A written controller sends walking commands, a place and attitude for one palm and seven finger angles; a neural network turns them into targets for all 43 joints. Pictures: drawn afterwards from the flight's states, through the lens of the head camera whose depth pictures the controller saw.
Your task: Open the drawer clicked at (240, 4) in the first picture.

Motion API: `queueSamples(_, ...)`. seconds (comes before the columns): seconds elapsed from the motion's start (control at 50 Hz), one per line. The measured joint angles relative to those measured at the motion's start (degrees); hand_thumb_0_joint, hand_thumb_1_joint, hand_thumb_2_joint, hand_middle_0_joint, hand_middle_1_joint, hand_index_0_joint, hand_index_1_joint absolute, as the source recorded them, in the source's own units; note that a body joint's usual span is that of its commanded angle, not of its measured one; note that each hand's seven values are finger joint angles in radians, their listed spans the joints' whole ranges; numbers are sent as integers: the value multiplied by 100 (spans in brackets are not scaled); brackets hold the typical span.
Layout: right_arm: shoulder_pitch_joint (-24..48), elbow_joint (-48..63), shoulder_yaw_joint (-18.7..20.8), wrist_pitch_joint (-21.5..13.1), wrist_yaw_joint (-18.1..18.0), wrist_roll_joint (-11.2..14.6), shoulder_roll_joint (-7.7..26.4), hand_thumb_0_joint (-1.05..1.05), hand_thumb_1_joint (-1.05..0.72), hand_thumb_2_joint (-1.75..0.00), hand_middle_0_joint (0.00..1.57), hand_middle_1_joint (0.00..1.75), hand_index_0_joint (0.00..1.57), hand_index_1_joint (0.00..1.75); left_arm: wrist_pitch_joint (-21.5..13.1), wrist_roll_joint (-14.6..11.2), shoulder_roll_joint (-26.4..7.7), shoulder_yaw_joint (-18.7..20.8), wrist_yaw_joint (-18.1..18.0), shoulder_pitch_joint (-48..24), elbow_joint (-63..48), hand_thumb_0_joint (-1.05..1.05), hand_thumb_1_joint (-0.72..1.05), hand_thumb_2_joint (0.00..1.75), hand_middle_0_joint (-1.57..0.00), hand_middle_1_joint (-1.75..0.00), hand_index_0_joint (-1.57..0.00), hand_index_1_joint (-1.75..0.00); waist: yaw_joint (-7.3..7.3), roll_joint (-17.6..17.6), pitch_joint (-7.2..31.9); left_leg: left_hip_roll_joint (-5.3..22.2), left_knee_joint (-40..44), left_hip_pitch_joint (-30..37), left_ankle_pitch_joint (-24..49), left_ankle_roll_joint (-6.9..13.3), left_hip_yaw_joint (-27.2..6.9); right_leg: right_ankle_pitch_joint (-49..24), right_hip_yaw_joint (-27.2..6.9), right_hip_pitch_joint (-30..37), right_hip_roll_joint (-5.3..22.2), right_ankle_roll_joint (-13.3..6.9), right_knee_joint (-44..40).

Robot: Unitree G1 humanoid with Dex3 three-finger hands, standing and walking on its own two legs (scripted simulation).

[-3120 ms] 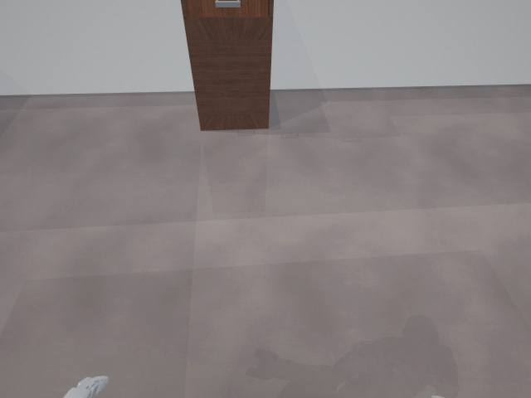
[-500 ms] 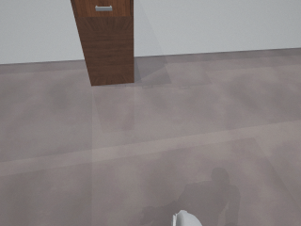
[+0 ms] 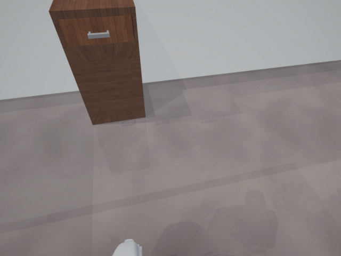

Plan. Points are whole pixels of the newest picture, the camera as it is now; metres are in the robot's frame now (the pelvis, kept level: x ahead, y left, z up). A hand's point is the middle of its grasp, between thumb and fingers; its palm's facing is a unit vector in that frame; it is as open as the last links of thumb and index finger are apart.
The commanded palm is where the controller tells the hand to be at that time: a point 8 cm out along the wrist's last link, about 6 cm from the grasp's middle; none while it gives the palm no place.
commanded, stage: walk to a spot facing it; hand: left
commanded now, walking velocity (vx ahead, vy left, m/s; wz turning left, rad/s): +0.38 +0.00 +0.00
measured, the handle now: (98, 33) +1.17 +0.46 -0.04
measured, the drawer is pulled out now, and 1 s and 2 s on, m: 0.00 0.00 0.00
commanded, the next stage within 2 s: turn to face it in 0.68 s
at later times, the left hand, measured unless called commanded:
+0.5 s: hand (99, 211) +0.27 +0.23 -0.17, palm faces -0.02 -0.99 -0.15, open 7.4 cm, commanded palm none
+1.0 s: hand (139, 149) +0.50 +0.14 -0.16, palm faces -0.11 -0.97 -0.22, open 7.2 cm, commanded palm none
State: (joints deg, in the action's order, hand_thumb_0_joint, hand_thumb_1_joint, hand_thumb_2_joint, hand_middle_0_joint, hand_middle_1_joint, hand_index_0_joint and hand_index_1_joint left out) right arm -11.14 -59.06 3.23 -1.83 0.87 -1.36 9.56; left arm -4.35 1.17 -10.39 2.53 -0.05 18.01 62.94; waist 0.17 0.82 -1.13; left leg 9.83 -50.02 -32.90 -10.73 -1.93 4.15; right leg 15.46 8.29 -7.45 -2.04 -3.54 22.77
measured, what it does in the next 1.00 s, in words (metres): walks ahead: left foot, then right foot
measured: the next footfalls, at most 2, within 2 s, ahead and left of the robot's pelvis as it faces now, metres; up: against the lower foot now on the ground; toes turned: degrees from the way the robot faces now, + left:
left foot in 0.14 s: +0.20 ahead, +0.14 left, +0.00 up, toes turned +10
right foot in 0.70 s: +0.44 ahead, -0.12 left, +0.00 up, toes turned -19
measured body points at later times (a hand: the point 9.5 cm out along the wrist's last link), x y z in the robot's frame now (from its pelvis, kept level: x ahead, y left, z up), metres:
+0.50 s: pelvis +0.22 +0.05 +0.01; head +0.22 +0.07 +0.45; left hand +0.27 +0.28 -0.16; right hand +0.17 -0.17 -0.14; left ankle +0.17 +0.14 -0.74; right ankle +0.29 -0.11 -0.66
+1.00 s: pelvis +0.41 -0.03 +0.00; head +0.41 -0.04 +0.45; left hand +0.51 +0.20 -0.14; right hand +0.40 -0.26 -0.16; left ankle +0.48 +0.10 -0.68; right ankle +0.40 -0.11 -0.74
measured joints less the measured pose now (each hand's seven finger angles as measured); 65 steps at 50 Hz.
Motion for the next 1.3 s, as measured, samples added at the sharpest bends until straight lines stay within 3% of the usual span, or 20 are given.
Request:
queueSamples(0.1,294,32,-54,-28,80,6,-17,0,-91,-90,19,30,20,29,2,14,83,-40,9,372,109,0,92,90,-20,-30,-20,-30,-274,-66,-29,-219,1164,530,-140,104,247,454,13,481,83,229,20)
queueSamples(0.14,367,72,-75,-110,76,-8,-36,0,-91,-90,19,30,20,29,28,2,113,-40,10,551,172,0,91,90,-20,-30,-20,-30,-325,-137,-54,-377,1650,926,55,230,393,819,-34,517,206,342,435)
queueSamples(0.18,450,116,-88,-238,41,-44,-98,0,-91,-90,19,30,20,29,127,-32,133,-33,22,584,269,0,91,90,-20,-30,-20,-30,-317,-266,-169,-474,1383,1034,-17,440,548,1158,-230,35,400,300,1880)
queueSamples(0.24,304,134,-120,-301,-23,-17,-187,0,-91,-90,20,30,20,29,261,-11,142,-11,56,492,332,0,91,90,-20,-30,-20,-30,-231,-282,-201,-537,1494,1466,-424,543,704,1042,-467,-934,464,215,4000)
queueSamples(0.3,48,110,28,-372,-190,72,-165,-2,-95,-90,20,30,21,30,314,32,113,59,84,274,218,0,91,90,-20,-30,-20,-30,-145,-297,-166,-649,2055,1963,-350,509,818,403,-547,-1713,638,252,4576)
queueSamples(0.42,-593,-250,-15,-310,-210,43,-81,-2,-95,-90,20,30,20,29,404,68,24,178,99,-156,-148,0,91,90,-20,-30,-19,-30,-148,-351,0,-800,2904,2756,-352,484,1030,-519,-656,-2649,883,415,4258)
queueSamples(0.52,-1090,-496,-63,-265,-188,27,-206,-1,-93,-90,20,30,20,29,495,59,-11,192,141,-474,-282,0,91,90,-20,-30,-19,-30,-39,-307,-15,-793,3224,3304,-574,341,1217,-819,-489,-2746,968,468,3256)
queueSamples(0.66,-1548,-726,-89,-191,-157,-37,-302,0,-91,-90,20,30,20,29,449,44,16,126,179,-923,-415,0,91,90,-20,-30,-19,-30,278,-68,-285,-515,2961,3861,-1295,-67,1541,-432,-86,-2156,701,174,1587)
queueSamples(0.7,-1690,-816,-96,-142,-138,-15,-334,0,-91,-90,20,30,20,29,303,59,-9,105,184,-978,-486,0,91,90,-20,-30,-19,-30,275,-23,-319,-291,2266,3789,-1683,-165,1569,-567,39,-1764,519,20,1148)
queueSamples(0.72,-1686,-870,-98,-93,-117,17,-347,0,-91,-90,20,30,20,29,205,70,-9,117,165,-1014,-499,0,91,90,-20,-30,-19,-30,229,8,-351,-104,1499,3529,-1697,-119,1484,-653,59,-1759,446,-53,1268)
queueSamples(0.78,-1423,-853,-94,27,-107,91,-323,1,-91,-90,20,30,20,29,59,-23,27,91,93,-1042,-500,0,91,90,-20,-30,-20,-30,196,7,-463,-155,-1289,2251,-1719,13,489,-202,70,-1573,349,-154,1545)
queueSamples(0.84,-1007,-656,-54,65,-141,73,-226,1,-91,-90,20,30,20,29,42,-70,107,70,-18,-912,-418,-1,92,90,-20,-30,-20,-30,174,20,-402,-212,-2148,1226,-1255,55,99,-241,62,-1124,251,-77,1046)
queueSamples(0.9,-626,-373,-31,79,-173,51,-137,1,-91,-90,20,30,20,29,36,-42,70,52,-108,-803,-313,-2,95,90,-20,-30,-20,-30,227,75,-270,-201,-1719,539,-937,7,-52,-331,145,-749,215,-97,548)
queueSamples(0.98,-307,-151,-4,148,-188,39,-27,1,-93,-90,19,30,20,29,113,-24,81,-17,-115,-704,-225,-1,95,90,-20,-30,-20,-30,238,131,-115,-218,-734,243,-569,-75,-20,-253,338,-377,248,-25,254)
queueSamples(1.14,-34,61,-32,325,-21,33,74,1,-93,-90,19,30,20,29,300,5,32,7,-94,-568,-368,0,93,90,-20,-30,-20,-30,-8,-127,-188,-402,830,857,-584,-56,332,441,834,-63,543,246,796)
queueSamples(1.16,-20,119,-36,321,-6,22,87,1,-92,-90,19,30,20,29,330,-4,15,15,-90,-526,-389,0,92,90,-20,-30,-20,-30,-22,-170,-205,-446,1099,1026,-409,-26,362,597,886,-98,621,303,1019)
queueSamples(1.18,-8,181,-31,295,2,5,102,1,-92,-90,19,30,20,29,369,-24,-5,28,-82,-484,-408,0,92,90,-20,-30,-20,-30,-20,-221,-211,-521,1282,1123,-240,165,370,773,913,-209,733,365,1348)
queueSamples(1.24,124,337,-49,225,-17,0,95,0,-92,-90,20,30,20,29,573,-61,-96,58,-93,-527,-459,0,92,90,-20,-30,-20,-30,-43,-350,-356,-717,1099,1015,-401,579,370,1671,242,-959,762,582,3062)
queueSamples(1.3,174,420,-67,229,-73,4,92,0,-91,-90,20,30,20,29,663,-31,-150,113,-71,-602,-503,0,91,90,-20,-30,-20,-30,-33,-298,-397,-825,1459,1110,-238,607,300,1398,-227,-1577,694,654,4043)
